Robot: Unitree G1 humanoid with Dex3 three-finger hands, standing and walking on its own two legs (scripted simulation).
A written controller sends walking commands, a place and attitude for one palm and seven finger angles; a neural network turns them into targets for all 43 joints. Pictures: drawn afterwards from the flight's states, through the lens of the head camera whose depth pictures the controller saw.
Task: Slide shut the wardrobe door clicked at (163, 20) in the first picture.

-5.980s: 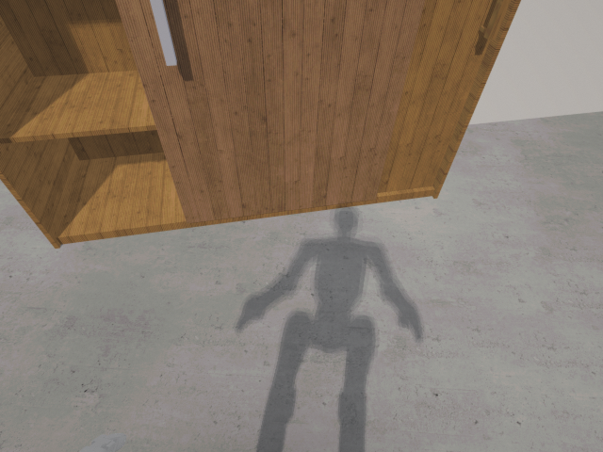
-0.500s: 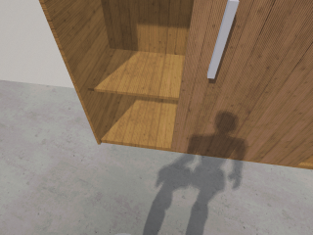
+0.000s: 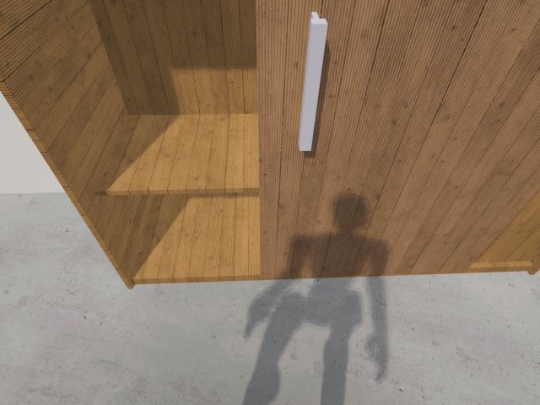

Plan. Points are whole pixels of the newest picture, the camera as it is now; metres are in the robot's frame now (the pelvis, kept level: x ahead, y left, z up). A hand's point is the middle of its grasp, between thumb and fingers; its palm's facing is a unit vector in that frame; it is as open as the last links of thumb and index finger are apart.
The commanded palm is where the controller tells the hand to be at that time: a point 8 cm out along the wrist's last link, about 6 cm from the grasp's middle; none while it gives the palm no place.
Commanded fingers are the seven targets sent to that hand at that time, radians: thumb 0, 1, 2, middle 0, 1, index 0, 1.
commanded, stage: take the last steps up to it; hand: right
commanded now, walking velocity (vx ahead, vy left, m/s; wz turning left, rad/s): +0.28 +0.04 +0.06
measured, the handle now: (309, 87) +0.69 -0.07 +0.13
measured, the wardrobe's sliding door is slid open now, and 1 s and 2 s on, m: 0.53 0.53 0.53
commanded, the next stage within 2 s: come to a stop and stand still in 0.40 s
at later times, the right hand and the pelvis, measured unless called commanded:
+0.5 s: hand (363, 349) +0.26 -0.17 -0.17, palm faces -0.05 +0.97 -0.23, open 7.4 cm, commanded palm none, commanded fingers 0.00 -0.90 -0.90 0.20 0.30 0.20 0.30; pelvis +0.16 +0.01 -0.02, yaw +3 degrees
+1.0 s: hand (384, 355) +0.26 -0.22 -0.19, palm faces +0.02 +0.98 -0.21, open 7.4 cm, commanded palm none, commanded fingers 0.00 -0.90 -0.90 0.20 0.30 0.20 0.30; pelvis +0.20 -0.03 -0.01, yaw +3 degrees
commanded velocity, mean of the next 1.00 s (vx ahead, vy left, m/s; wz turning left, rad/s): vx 0.01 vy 0.02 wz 0.02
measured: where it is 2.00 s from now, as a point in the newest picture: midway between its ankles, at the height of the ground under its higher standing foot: outside the picture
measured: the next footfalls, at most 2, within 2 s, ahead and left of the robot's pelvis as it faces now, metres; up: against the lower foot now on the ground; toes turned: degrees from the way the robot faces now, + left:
right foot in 0.04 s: +0.08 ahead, -0.14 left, +0.00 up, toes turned -6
left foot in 0.48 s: +0.28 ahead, +0.12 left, +0.00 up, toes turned +11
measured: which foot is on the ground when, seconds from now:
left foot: down 0.00-0.04, up 0.06-0.46, down 0.48-0.96, up 0.98-1.00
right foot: up 0.00-0.02, down 0.04-0.50, up 0.52-0.94, down 0.96-1.00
